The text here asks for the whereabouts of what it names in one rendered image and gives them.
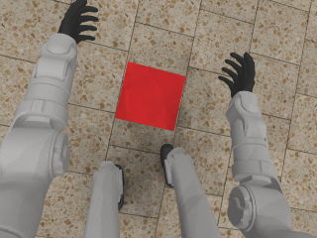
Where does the robot left hand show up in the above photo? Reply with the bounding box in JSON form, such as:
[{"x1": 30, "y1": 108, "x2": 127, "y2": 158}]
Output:
[{"x1": 57, "y1": 0, "x2": 99, "y2": 44}]

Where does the carton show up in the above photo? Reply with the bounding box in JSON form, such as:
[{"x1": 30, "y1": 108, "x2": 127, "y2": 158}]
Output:
[{"x1": 115, "y1": 61, "x2": 186, "y2": 131}]

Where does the robot right forearm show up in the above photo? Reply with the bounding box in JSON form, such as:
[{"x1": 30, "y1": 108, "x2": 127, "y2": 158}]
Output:
[{"x1": 226, "y1": 90, "x2": 292, "y2": 224}]

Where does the left robot shin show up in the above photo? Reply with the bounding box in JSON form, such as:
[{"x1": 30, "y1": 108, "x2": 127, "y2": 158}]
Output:
[{"x1": 92, "y1": 161, "x2": 122, "y2": 202}]

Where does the robot right hand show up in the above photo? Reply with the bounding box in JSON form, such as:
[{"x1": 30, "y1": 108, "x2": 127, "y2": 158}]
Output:
[{"x1": 218, "y1": 52, "x2": 256, "y2": 98}]

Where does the robot left upper arm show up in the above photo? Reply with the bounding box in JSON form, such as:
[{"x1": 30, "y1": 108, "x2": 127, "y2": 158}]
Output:
[{"x1": 0, "y1": 127, "x2": 70, "y2": 238}]

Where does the robot right upper arm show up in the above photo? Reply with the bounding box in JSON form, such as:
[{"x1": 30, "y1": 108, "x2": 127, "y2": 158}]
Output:
[{"x1": 227, "y1": 183, "x2": 317, "y2": 238}]

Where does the right robot foot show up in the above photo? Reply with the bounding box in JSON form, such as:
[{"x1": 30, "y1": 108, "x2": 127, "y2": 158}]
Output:
[{"x1": 159, "y1": 144, "x2": 174, "y2": 187}]

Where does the robot left forearm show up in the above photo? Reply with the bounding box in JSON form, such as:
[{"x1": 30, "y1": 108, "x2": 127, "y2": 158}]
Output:
[{"x1": 0, "y1": 33, "x2": 77, "y2": 174}]

